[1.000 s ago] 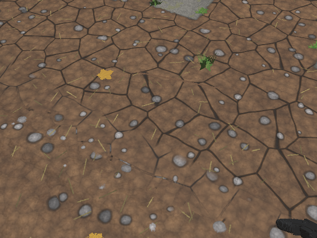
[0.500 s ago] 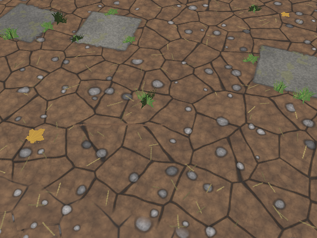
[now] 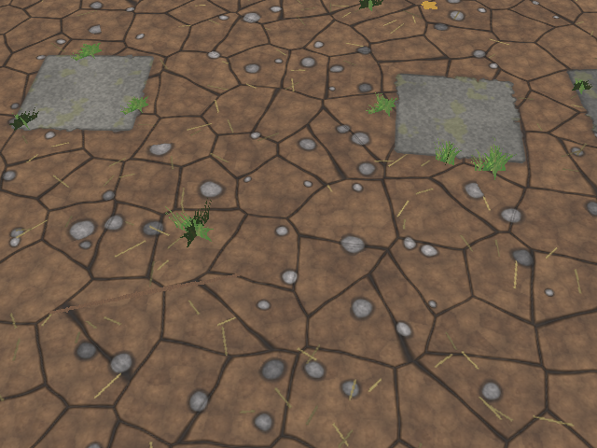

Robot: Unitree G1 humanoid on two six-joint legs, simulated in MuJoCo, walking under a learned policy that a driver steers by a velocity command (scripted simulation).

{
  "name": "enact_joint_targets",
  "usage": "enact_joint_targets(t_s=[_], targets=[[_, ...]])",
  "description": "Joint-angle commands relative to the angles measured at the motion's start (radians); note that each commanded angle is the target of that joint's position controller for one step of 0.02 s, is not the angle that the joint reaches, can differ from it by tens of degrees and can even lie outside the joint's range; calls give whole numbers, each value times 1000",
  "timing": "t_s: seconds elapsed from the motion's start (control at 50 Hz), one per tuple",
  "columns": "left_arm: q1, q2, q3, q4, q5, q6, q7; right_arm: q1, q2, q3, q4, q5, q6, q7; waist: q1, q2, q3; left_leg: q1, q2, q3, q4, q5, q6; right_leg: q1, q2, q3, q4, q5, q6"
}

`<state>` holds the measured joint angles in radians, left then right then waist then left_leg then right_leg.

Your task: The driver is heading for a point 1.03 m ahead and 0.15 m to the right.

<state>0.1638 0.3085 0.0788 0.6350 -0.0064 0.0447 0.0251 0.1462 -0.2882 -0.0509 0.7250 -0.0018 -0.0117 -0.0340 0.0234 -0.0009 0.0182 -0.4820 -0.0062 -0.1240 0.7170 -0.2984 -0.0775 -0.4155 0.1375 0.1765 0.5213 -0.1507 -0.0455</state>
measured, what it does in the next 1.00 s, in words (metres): steps on the spot, turning right: left foot, then right foot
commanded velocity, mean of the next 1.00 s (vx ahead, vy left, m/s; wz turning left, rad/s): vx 0.01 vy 0.00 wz -0.43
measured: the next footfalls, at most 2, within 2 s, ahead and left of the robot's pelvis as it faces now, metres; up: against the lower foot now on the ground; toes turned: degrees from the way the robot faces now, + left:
left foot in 0.04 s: +0.09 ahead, +0.14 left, +0.00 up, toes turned -7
right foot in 0.46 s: +0.01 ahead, -0.12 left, +0.00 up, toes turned -19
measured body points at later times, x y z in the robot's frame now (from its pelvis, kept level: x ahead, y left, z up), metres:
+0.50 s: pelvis +0.01 +0.00 +0.00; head +0.04 -0.03 +0.44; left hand +0.25 +0.21 -0.08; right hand +0.06 -0.32 -0.11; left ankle +0.04 +0.15 -0.71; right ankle -0.02 -0.10 -0.73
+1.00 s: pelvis +0.01 +0.00 +0.00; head +0.03 +0.01 +0.45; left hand +0.25 +0.16 -0.11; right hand +0.03 -0.30 -0.10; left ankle +0.07 +0.12 -0.73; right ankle -0.03 -0.10 -0.73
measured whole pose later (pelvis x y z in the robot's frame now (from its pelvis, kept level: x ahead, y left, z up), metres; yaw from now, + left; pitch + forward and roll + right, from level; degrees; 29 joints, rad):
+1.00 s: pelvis +0.01 +0.00 +0.00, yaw -25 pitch +0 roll +0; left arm 0.17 0.24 0.03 0.71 0.02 0.02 0.01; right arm 0.18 -0.25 -0.04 0.75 -0.02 -0.01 0.00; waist 0.00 -0.03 0.02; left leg -0.23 0.02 -0.01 0.52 -0.28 -0.02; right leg -0.25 0.06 0.09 0.52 -0.26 -0.02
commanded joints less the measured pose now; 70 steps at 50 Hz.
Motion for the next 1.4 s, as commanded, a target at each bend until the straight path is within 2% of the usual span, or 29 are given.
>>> enact_joint_targets(t_s=[0.02,0.04,0.06,0.08,0.1,0.14,0.2,0.3,0.44,0.46,0.48,0.5,0.52,0.56,0.7,0.84,0.88,0.9,0.92,0.94,1.08,1.12,1.16,1.22,1.3,1.32,1.34,1.36,1.4], targets=[[-32,139,37,-80,-10,0,4,52,-98,-35,-56,6,-33,11,-41,-168,-147,154,-23,38,-226,73,31,134,-227,301,-90,60,-130],[-18,117,30,-81,-14,3,6,80,-127,-47,-49,0,-37,12,-49,-140,-146,250,37,9,-326,152,57,88,-186,278,-35,4,-89],[36,58,16,-81,-5,3,3,82,-202,-63,-62,-20,-30,6,-11,60,-163,355,263,-178,-374,251,141,-22,-87,144,172,-279,-26],[12,94,28,-121,-12,-9,-1,67,-245,-75,-53,-54,-19,9,6,343,-100,322,400,-407,-422,409,303,-211,30,-34,364,-482,27],[36,175,53,-96,3,-18,-3,28,-185,-62,-84,-49,-21,7,-3,238,-101,320,414,-381,-402,443,339,-227,-41,-8,559,-453,62],[70,164,62,-45,-10,2,2,-30,-119,-46,-104,-22,-16,-1,13,120,-90,323,298,-180,-355,439,262,-227,-63,-37,682,-346,102],[38,96,41,-61,-19,20,-3,-22,-110,-41,-101,-12,0,-13,-14,142,-61,334,241,-41,-366,456,257,-243,-87,-104,684,-252,140],[-49,56,20,-114,-15,15,-19,18,-163,-65,-89,-13,20,-17,-69,198,-103,411,287,24,-361,469,285,-145,-149,-167,415,-262,147],[64,82,43,-87,-14,24,-42,-6,-173,-76,-64,32,16,4,-9,176,-108,308,291,124,-229,368,200,183,-107,-259,-62,-44,28],[100,125,58,-82,-12,21,-33,46,-133,-67,-43,21,13,9,-8,54,-117,185,239,201,-90,222,120,330,-153,-153,-137,125,-14],[124,260,86,-104,-5,14,-15,37,-52,-36,-91,-42,11,16,-36,-309,-126,-134,100,282,247,-312,9,504,-443,240,-123,552,-148],[130,249,75,-118,34,-10,-26,-69,-99,-49,-124,-28,4,6,44,-271,-170,-219,24,117,429,-406,-8,415,-536,354,-149,563,-323],[105,217,64,-109,40,-29,-30,-100,-135,-60,-123,-4,7,0,41,-176,-138,-223,42,71,495,-338,3,375,-481,277,-170,451,-300],[4,140,39,-105,4,-36,-15,-60,-138,-68,-83,-3,16,-12,-11,-113,-102,-215,68,59,457,-183,9,339,-382,148,-162,331,-192],[-18,102,12,-77,14,-31,5,-33,-74,-41,-62,2,21,3,-16,-136,-117,-26,55,81,197,-37,-13,289,-323,72,-165,286,-176],[-47,79,-8,-38,8,-26,-15,4,-68,-33,-50,5,7,20,-32,-123,-61,226,33,112,-214,42,26,181,-306,135,-134,126,-163],[6,33,-25,-13,21,-39,-16,39,-102,-31,-47,-23,-5,22,-29,-28,-94,406,122,15,-334,368,66,116,-236,94,-89,17,-65],[68,41,-18,-6,31,-49,-23,9,-172,-45,-47,-21,-5,21,43,107,-90,392,173,-19,-279,417,117,96,-152,6,-68,-84,-20],[44,37,-21,3,35,-50,-21,-17,-114,-34,-45,-16,-7,27,26,149,-99,291,164,-26,-303,244,152,180,-131,-40,-72,-113,18],[-3,59,-16,3,33,-45,-19,-36,-75,-22,-52,-16,-11,32,3,124,-67,257,134,-8,-316,147,140,195,-132,-41,-64,-94,29],[-3,28,-13,33,21,-28,-10,6,-69,-8,-33,-13,-29,22,-24,40,-37,257,87,42,-286,120,100,184,-146,-21,-61,7,10],[21,23,-11,54,16,-27,-6,27,-79,-9,-24,-9,-21,17,-30,38,-41,259,73,41,-302,-111,120,159,-111,-58,-39,-205,7],[28,27,-6,52,7,-38,-6,63,-112,-18,-17,5,-16,9,-41,77,33,235,127,-62,-367,-400,184,38,-85,-107,36,-401,0],[-1,6,-7,37,-13,-84,-16,118,-156,-32,3,16,-26,4,-50,160,113,232,322,-337,-514,-524,308,-61,-120,-175,202,-292,3],[161,11,6,113,-12,-116,-38,0,-123,-22,-24,31,-23,18,50,137,66,66,195,-115,-422,-292,226,302,-109,-205,-30,-160,-37],[242,47,19,140,-7,-118,-36,-23,-76,-8,-35,24,-29,21,78,63,34,0,129,-22,-271,-193,180,408,-164,-103,-77,-169,-52],[339,133,41,155,-3,-123,-33,-48,-11,9,-73,23,-44,23,90,-196,8,-161,-9,148,61,-120,102,517,-344,249,-241,-370,-145],[369,165,45,145,2,-134,-43,-72,-68,-5,-100,35,-63,18,108,-282,29,-315,-35,89,283,-267,93,548,-495,543,-344,-357,-268],[303,79,16,125,4,-151,-37,-17,-92,-16,-69,47,-82,32,52,-110,51,-422,50,29,444,-157,132,578,-465,400,-311,-289,-243]])
Keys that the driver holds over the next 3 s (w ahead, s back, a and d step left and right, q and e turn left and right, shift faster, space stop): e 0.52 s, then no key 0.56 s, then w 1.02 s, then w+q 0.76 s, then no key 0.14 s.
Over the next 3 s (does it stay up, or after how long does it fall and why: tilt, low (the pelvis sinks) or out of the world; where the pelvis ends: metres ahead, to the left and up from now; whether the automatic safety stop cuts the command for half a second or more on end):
stays up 0.87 -0.24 0.01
